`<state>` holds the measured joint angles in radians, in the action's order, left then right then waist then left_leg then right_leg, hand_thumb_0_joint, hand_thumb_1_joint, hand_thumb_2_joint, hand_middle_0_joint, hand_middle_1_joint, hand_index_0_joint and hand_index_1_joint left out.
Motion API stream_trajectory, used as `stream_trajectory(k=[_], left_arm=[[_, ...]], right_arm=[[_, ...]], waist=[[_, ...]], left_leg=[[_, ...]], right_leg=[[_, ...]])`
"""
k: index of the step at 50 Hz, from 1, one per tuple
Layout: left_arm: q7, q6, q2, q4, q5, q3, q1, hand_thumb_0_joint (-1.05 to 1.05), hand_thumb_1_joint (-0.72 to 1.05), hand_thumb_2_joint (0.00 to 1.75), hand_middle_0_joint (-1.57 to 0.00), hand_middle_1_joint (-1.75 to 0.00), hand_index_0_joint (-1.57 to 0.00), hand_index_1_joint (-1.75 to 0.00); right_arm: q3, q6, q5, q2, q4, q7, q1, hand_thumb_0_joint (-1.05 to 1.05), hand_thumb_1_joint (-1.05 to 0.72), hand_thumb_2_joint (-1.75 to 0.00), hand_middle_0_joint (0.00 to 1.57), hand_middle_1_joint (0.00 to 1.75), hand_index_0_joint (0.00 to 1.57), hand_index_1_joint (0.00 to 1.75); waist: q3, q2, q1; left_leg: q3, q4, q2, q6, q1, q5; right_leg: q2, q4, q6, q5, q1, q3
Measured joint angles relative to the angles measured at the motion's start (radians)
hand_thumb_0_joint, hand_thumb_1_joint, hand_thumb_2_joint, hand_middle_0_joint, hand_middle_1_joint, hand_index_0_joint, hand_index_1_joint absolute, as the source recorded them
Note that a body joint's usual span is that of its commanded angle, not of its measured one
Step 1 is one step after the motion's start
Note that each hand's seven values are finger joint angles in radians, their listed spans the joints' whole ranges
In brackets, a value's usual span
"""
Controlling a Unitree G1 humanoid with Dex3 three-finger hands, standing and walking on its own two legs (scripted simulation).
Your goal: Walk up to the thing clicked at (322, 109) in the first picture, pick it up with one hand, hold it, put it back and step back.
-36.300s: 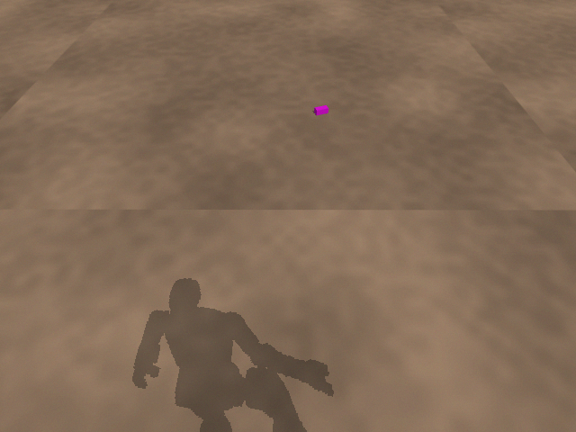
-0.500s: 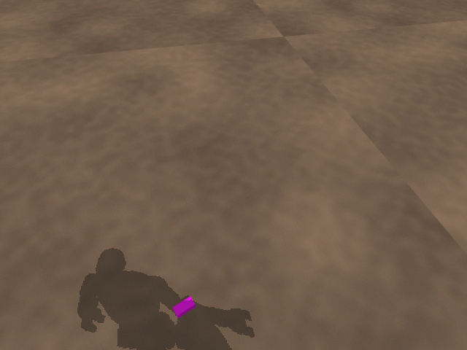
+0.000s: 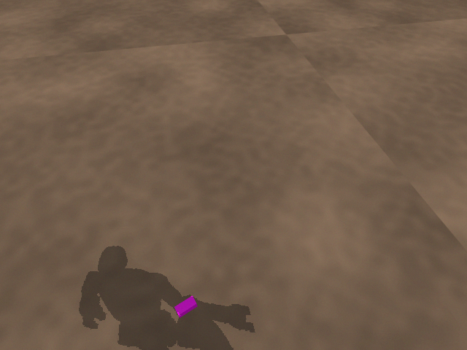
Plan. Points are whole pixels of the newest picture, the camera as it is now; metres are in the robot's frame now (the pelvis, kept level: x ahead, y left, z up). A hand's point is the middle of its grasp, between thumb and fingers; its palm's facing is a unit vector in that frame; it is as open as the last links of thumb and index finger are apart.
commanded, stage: stand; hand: left
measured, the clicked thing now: (186, 306) +0.43 +0.21 -0.76
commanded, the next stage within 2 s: none
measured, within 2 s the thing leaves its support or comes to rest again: neither
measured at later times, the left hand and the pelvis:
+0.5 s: hand out of the picture +0.08 +0.25 -0.16, palm faces -0.04 -0.94 -0.35, open 7.4 cm; pelvis +0.00 +0.00 +0.00, yaw +0 degrees
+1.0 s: hand out of the picture +0.07 +0.25 -0.16, palm faces -0.04 -0.94 -0.35, open 7.4 cm; pelvis +0.00 +0.00 +0.00, yaw +0 degrees
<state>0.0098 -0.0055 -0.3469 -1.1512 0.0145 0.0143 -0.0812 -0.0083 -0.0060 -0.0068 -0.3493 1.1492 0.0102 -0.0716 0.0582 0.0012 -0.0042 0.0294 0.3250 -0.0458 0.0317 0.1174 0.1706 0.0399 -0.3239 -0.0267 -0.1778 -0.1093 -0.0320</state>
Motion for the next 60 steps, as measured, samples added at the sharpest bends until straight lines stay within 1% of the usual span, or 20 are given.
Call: stream_trajectory(k=[21,60], left_arm=[[0.0,0.0,-0.009,0.022,-0.001,-0.012,-0.015,0.01,0.9,0.9,-0.2,-0.3,-0.2,-0.29],[0.0,0.0,-0.011,0.029,0.001,-0.013,-0.034,0.01,0.9,0.9,-0.2,-0.3,-0.2,-0.3]], right_arm=[[0.002,0.004,0.0,-0.005,-0.006,0.004,-0.021,0.01,-0.9,-0.9,0.2,0.3,0.2,0.3],[0.003,0.004,-0.001,-0.006,-0.017,0.003,-0.032,0.01,-0.9,-0.9,0.2,0.3,0.2,0.3]], waist=[[-0.001,0.001,-0.004],[-0.004,0.001,0.0]], left_leg=[[0.002,-0.003,-0.004,0.003,-0.009,0.001],[0.004,0.0,-0.007,0.005,-0.009,0.004]], right_leg=[[-0.004,0.001,0.003,-0.001,0.006,0.002],[-0.007,-0.005,0.006,-0.005,0.004,0.004]])
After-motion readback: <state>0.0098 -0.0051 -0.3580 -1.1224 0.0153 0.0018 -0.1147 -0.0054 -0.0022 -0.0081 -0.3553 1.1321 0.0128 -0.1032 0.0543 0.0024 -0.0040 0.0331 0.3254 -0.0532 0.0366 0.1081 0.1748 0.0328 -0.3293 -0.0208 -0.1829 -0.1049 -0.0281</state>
